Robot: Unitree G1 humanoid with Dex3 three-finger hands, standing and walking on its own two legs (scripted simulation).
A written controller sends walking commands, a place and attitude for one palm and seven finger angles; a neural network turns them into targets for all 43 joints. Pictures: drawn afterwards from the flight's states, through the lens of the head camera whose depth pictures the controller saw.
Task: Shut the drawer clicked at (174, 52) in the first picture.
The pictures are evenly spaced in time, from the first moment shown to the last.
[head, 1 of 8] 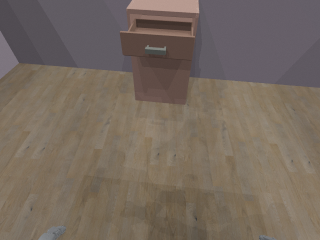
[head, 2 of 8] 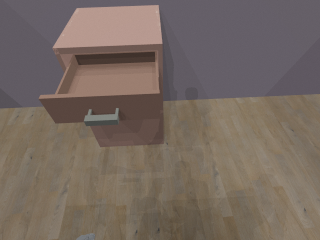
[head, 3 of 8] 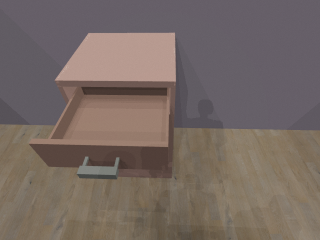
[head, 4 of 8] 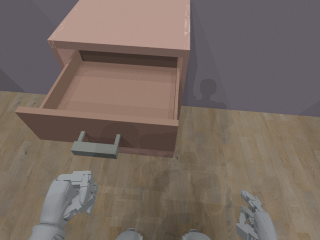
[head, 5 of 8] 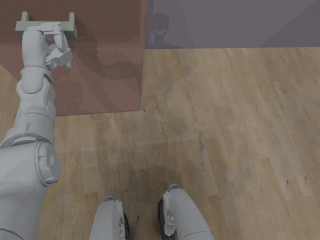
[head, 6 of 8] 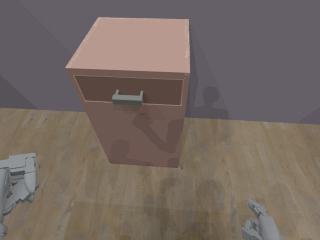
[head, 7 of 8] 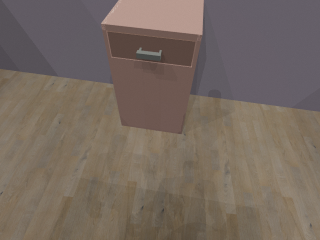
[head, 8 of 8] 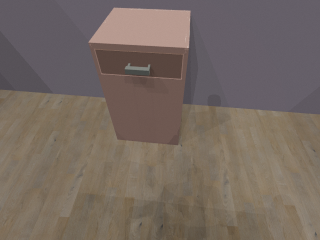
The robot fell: no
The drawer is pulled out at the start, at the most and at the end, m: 0.28 0.28 0.00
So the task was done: yes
